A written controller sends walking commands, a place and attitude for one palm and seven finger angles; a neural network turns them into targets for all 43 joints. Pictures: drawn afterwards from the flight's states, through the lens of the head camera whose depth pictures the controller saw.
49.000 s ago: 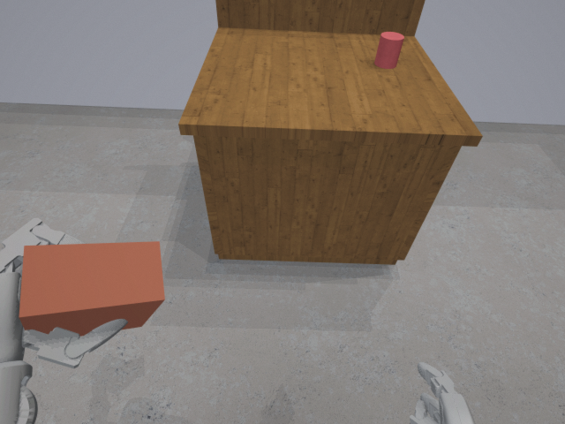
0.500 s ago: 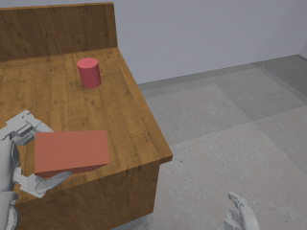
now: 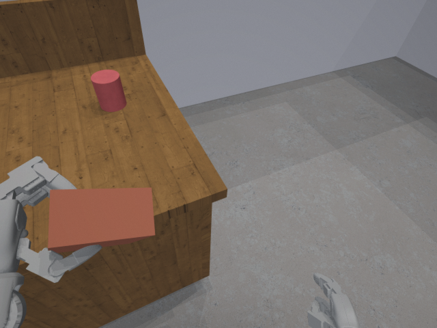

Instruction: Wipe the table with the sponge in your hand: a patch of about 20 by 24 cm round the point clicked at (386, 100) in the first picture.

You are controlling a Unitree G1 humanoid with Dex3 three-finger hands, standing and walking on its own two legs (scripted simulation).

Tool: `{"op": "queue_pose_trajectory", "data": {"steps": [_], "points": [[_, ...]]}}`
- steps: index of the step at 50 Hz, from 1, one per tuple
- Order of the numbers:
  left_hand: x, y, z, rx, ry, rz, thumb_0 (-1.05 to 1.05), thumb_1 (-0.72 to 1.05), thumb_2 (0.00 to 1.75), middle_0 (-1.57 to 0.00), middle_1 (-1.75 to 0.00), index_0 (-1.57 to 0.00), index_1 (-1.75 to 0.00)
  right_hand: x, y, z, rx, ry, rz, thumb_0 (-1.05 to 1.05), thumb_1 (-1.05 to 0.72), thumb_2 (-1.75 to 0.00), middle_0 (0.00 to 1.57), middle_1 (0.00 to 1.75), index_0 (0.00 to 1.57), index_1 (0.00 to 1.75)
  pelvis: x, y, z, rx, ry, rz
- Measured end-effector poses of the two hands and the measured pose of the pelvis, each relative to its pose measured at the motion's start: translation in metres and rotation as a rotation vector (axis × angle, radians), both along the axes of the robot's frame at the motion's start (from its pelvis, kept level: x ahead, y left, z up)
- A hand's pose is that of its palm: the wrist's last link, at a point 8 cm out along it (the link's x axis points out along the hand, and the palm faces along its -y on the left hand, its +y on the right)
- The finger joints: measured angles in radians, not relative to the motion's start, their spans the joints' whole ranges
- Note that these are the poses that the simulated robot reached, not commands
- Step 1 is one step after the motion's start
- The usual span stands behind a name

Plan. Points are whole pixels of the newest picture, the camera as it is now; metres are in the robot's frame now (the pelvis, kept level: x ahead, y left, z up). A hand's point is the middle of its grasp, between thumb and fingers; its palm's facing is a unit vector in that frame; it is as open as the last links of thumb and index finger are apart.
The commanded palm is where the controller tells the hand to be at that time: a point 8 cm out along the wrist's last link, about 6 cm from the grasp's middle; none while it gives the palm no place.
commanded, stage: step back with the hand held close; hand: left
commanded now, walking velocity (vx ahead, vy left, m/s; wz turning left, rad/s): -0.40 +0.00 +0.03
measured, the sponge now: (111, 220) +0.24 +0.17 +0.14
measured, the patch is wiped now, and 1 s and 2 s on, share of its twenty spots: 1.00 1.00 1.00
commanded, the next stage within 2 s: stop stepping back and stand still in 0.08 s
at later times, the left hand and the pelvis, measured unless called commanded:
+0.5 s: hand out of the picture +0.05 +0.19 +0.17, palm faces +0.40 -0.85 -0.33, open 10.0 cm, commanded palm +0.00 +0.23 +0.18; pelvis -0.15 -0.05 +0.00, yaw +1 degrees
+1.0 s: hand out of the picture -0.04 +0.16 +0.17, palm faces +0.39 -0.84 -0.38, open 10.0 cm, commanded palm -0.08 +0.22 +0.18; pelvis -0.23 -0.07 +0.00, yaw +2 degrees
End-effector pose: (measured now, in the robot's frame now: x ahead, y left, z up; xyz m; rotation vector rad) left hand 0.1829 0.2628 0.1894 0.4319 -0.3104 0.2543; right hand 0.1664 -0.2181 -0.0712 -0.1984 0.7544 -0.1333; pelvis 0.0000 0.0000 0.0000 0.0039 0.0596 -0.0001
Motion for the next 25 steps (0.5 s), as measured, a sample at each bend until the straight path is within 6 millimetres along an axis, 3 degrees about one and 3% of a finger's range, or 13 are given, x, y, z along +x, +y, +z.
{"op": "queue_pose_trajectory", "data": {"steps": [5, 11, 18, 25], "points": [[-0.011, 0.009, -0.012, 0.038, 0.092, 0.019, -0.01, -0.56, 1.05, -0.77, -1.39, -0.80, -1.41, -0.037, -0.020, 0.004, -0.005, -0.010, -0.058, 0.02, -0.90, -0.90, 0.20, 0.30, 0.20, 0.30, -0.035, -0.001, 0.000, 0.011, -0.014, -0.034], [-0.068, -0.016, -0.012, 0.028, 0.153, 0.020, -0.01, -0.56, 1.05, -0.76, -1.39, -0.80, -1.41, -0.094, -0.039, 0.002, -0.006, 0.000, -0.063, 0.01, -0.90, -0.90, 0.20, 0.30, 0.20, 0.30, -0.072, -0.017, 0.002, -0.004, -0.035, -0.038], [-0.140, -0.036, -0.005, 0.041, 0.080, 0.102, -0.01, -0.56, 1.05, -0.77, -1.39, -0.80, -1.41, -0.142, -0.066, -0.022, -0.013, 0.023, -0.024, 0.02, -0.90, -0.90, 0.20, 0.30, 0.20, 0.30, -0.116, -0.042, -0.008, -0.013, -0.070, 0.003], [-0.169, -0.038, -0.008, -0.050, 0.017, 0.119, -0.01, -0.56, 1.05, -0.77, -1.39, -0.80, -1.41, -0.179, -0.084, -0.003, -0.045, -0.018, -0.042, 0.02, -0.90, -0.90, 0.20, 0.30, 0.20, 0.30, -0.153, -0.052, -0.001, 0.045, -0.042, 0.008]]}}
